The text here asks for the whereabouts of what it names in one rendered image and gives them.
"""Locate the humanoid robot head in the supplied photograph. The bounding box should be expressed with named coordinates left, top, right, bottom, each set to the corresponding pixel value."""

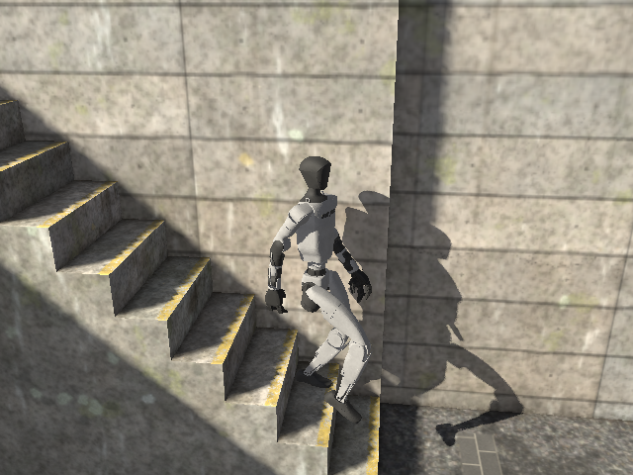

left=299, top=156, right=331, bottom=203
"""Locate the robot right upper arm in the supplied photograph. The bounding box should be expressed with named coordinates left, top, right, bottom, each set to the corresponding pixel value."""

left=272, top=203, right=314, bottom=252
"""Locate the robot right forearm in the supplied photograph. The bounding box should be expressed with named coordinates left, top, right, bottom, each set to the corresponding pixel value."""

left=268, top=240, right=285, bottom=291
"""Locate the humanoid robot torso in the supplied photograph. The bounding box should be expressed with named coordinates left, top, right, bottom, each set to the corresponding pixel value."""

left=296, top=191, right=335, bottom=291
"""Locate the robot left upper arm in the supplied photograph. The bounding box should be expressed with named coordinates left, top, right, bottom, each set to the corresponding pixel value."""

left=324, top=193, right=338, bottom=239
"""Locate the robot left hand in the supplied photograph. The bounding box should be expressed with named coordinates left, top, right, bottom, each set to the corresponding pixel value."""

left=348, top=269, right=372, bottom=303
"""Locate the robot left forearm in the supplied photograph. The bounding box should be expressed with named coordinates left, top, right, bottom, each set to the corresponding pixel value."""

left=333, top=234, right=359, bottom=274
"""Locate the robot right hand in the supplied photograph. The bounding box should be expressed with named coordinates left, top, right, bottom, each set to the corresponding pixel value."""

left=265, top=289, right=288, bottom=314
